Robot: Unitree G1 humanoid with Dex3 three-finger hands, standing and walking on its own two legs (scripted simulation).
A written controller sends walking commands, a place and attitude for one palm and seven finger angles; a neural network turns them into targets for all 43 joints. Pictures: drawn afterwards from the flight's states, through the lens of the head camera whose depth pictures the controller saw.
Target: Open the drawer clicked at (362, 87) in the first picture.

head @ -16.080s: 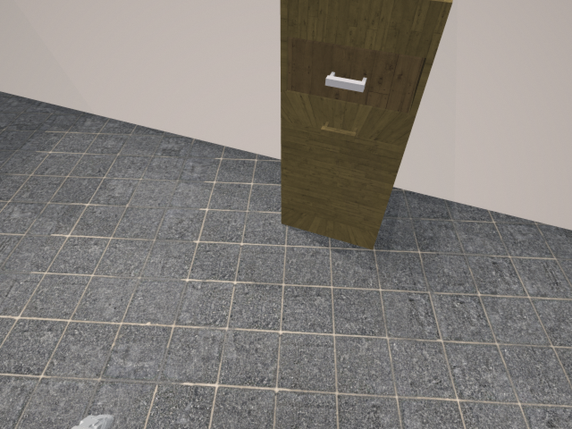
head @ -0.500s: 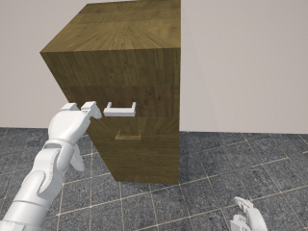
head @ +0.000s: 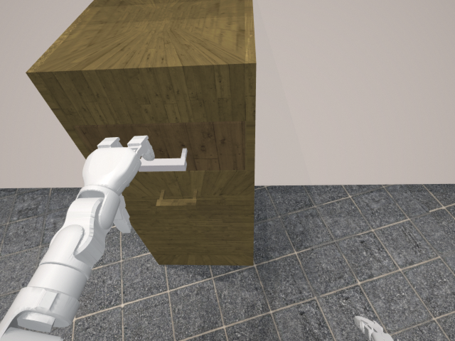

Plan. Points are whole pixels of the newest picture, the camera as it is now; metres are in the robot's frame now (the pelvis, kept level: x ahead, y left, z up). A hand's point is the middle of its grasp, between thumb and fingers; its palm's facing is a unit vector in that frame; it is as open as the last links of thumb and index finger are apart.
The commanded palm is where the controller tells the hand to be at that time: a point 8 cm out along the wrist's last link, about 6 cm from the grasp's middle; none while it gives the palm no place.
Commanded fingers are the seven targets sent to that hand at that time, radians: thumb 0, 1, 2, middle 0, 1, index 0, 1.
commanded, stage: move the hooked fingers above the handle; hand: left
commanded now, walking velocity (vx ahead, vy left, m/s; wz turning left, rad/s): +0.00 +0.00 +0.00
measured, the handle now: (163, 158) +0.50 +0.21 +0.00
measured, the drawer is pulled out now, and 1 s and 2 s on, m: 0.00 0.00 0.00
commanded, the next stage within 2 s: lower the fingers behind the handle in 1.56 s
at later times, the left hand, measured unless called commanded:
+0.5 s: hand (143, 168) +0.41 +0.21 +0.06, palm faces -0.03 -0.03 -1.00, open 13.8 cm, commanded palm +0.40 +0.21 +0.12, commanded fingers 0.00 -0.50 0.30 -0.30 -1.20 -0.30 -1.20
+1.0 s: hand (156, 155) +0.46 +0.20 +0.06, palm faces -0.02 -0.01 -1.00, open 13.8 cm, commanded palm +0.44 +0.21 +0.11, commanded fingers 0.00 -0.50 0.30 -0.30 -1.20 -0.30 -1.20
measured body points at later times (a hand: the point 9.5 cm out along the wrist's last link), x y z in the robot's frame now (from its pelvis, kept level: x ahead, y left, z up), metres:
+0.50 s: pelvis +0.01 +0.00 -0.01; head +0.05 -0.03 +0.44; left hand +0.41 +0.21 +0.12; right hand +0.13 -0.26 -0.14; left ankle +0.00 +0.12 -0.74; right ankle -0.02 -0.11 -0.74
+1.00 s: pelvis +0.01 -0.01 -0.01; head +0.06 -0.03 +0.44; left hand +0.45 +0.19 +0.11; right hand +0.05 -0.28 -0.15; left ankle +0.00 +0.12 -0.74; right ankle -0.02 -0.11 -0.74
